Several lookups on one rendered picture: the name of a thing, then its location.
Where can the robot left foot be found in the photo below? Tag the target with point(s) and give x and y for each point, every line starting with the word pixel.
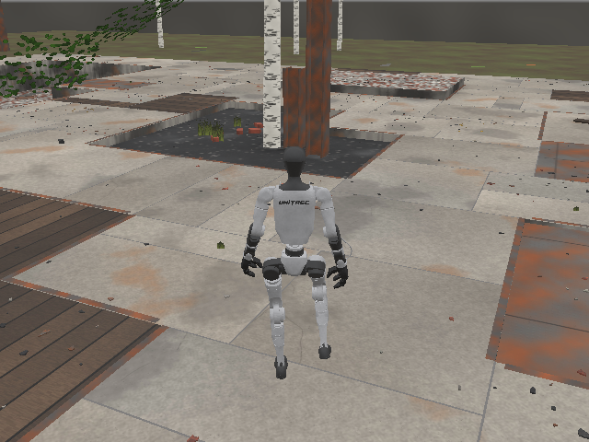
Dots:
pixel 281 370

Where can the left robot hand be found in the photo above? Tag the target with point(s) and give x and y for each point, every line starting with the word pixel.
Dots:
pixel 252 263

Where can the left robot thigh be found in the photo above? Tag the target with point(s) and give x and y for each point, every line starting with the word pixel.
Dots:
pixel 272 273

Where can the robot right upper arm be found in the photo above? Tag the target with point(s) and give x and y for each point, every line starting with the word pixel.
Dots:
pixel 327 210

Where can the robot left upper arm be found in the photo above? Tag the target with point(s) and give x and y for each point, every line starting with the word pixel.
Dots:
pixel 261 209

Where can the right robot hand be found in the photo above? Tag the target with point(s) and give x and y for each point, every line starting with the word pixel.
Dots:
pixel 342 273

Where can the robot left forearm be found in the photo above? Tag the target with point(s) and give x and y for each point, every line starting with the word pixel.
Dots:
pixel 251 245

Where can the robot right forearm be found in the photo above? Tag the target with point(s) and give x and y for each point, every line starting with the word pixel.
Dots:
pixel 337 249

